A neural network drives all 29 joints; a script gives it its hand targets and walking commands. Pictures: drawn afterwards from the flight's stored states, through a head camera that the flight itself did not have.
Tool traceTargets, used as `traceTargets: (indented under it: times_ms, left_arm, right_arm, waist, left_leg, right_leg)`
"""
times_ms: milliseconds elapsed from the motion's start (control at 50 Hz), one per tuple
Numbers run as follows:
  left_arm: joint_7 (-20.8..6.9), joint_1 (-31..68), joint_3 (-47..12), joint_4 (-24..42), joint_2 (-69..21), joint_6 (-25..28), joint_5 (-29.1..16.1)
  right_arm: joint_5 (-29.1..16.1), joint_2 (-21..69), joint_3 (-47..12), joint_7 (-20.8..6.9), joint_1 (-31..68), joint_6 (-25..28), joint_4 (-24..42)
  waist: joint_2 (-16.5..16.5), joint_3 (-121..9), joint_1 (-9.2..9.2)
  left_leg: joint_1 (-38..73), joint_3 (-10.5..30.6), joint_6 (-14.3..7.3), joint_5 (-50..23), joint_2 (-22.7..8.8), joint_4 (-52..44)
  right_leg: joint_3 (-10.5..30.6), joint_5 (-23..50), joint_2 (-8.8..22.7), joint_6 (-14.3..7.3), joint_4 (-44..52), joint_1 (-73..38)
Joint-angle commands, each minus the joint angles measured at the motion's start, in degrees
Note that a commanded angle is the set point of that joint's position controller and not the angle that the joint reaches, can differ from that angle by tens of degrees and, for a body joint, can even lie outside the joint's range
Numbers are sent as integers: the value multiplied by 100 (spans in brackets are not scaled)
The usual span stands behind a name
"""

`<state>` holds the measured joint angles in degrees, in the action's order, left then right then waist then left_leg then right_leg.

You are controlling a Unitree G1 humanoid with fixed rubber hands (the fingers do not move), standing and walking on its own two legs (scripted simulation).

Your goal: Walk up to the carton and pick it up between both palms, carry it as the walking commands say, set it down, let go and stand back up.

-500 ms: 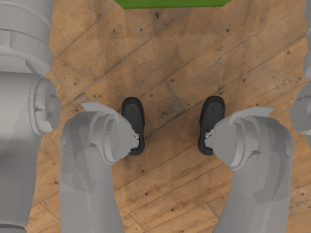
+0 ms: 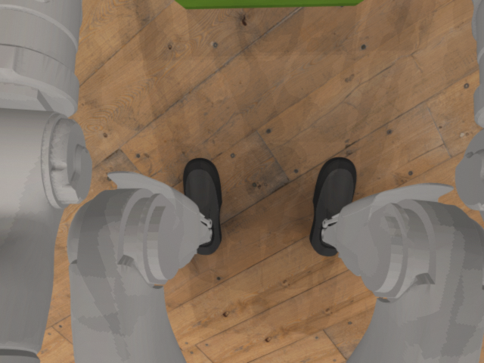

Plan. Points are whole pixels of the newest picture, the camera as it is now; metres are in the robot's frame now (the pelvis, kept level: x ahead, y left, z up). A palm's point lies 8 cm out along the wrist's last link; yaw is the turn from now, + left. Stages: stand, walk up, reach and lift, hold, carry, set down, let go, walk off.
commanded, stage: reach and lift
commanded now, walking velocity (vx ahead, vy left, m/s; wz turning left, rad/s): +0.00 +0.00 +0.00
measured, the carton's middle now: out of the picture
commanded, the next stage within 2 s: none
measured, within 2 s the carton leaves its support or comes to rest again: leaves its support in 1.42 s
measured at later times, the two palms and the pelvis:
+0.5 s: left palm out of the picture +0.58 +0.18 -0.17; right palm out of the picture +0.57 -0.19 -0.19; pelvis +0.00 +0.00 +0.00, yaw +0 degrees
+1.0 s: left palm out of the picture +0.58 +0.18 -0.17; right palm out of the picture +0.57 -0.19 -0.19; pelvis +0.00 +0.00 +0.00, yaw +0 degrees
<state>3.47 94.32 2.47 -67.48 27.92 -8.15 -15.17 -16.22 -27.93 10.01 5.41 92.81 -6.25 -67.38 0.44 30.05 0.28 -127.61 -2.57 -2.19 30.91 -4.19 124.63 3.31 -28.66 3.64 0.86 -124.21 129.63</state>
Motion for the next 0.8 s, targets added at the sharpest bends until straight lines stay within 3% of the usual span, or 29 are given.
traceTargets:
  times_ms: [0,20,80,100,160,200,320,400,440,460,500,540,640,680,780]
  left_arm:
    - [70,2213,-373,706,1000,241,-586]
    - [54,2202,-415,734,873,237,-646]
    - [65,2279,-379,713,949,244,-615]
    - [64,2333,-399,782,894,248,-633]
    - [57,2353,-423,814,848,260,-604]
    - [55,2461,-562,834,647,263,-659]
    - [83,2640,-616,866,419,289,-695]
    - [163,2665,-421,814,521,297,-540]
    - [148,2703,-578,785,301,311,-581]
    - [140,2844,-666,922,172,315,-655]
    - [119,2887,-745,931,34,328,-666]
    - [68,2840,-791,909,-134,352,-625]
    - [-119,3098,-1046,1079,-765,406,-676]
    - [-224,3176,-1096,1104,-1222,405,-658]
    - [-795,3390,-1231,1247,-3034,294,-510]
  right_arm:
    - [-22,-887,-569,99,2122,242,564]
    - [-36,-861,-587,98,2187,261,652]
    - [-58,-758,-680,97,2234,243,628]
    - [-64,-746,-663,95,2232,256,663]
    - [-80,-621,-705,85,2276,258,671]
    - [-107,-505,-766,90,2379,278,732]
    - [-47,-413,-770,141,2531,318,684]
    - [-11,-392,-711,202,2684,344,873]
    - [14,-234,-798,204,2686,339,815]
    - [16,-219,-780,210,2699,361,825]
    - [18,-120,-823,178,2707,358,777]
    - [-22,132,-970,114,2751,375,785]
    - [-32,707,-1146,-55,2824,377,798]
    - [-109,1179,-1307,-169,3052,369,911]
    - [15,2855,-1495,-729,3405,195,1057]
  waist:
    - [-337,-7597,-397]
    - [-365,-7715,-442]
    - [-399,-7665,-299]
    - [-410,-7658,-367]
    - [-355,-7672,-279]
    - [-346,-7705,-382]
    - [-311,-7655,-464]
    - [-340,-7733,-309]
    - [-334,-7686,-382]
    - [-268,-7777,-524]
    - [-237,-7719,-489]
    - [-294,-7558,-435]
    - [-231,-7421,-521]
    - [-280,-7403,-428]
    - [-157,-7006,-472]
  left_leg:
    - [3237,302,294,-1433,419,-602]
    - [3296,294,291,-1488,434,-585]
    - [3250,282,281,-1441,428,-603]
    - [3216,280,285,-1447,441,-607]
    - [3267,271,278,-1504,454,-638]
    - [3399,303,264,-1565,483,-648]
    - [3336,303,297,-1500,545,-701]
    - [3507,288,265,-1541,583,-691]
    - [3477,292,255,-1523,596,-709]
    - [3581,318,271,-1585,606,-704]
    - [3684,327,269,-1599,618,-740]
    - [3538,320,244,-1542,633,-748]
    - [3574,294,226,-1545,653,-756]
    - [3558,284,203,-1503,670,-763]
    - [3573,304,195,-1365,723,-721]
  right_leg:
    - [-555,1572,-146,-29,334,-4167]
    - [-574,1637,-151,-30,343,-4269]
    - [-542,1569,-163,-35,365,-4246]
    - [-554,1618,-170,-19,372,-4289]
    - [-564,1671,-201,-29,361,-4293]
    - [-597,1661,-219,-30,398,-4179]
    - [-609,1644,-274,-37,405,-4264]
    - [-589,1611,-312,1,447,-4239]
    - [-590,1605,-321,-13,488,-4270]
    - [-602,1699,-333,-25,498,-4259]
    - [-622,1656,-341,-27,501,-4225]
    - [-588,1604,-364,-39,548,-4202]
    - [-593,1590,-405,-70,581,-4224]
    - [-585,1588,-423,-67,568,-4322]
    - [-640,1419,-453,-85,507,-4117]
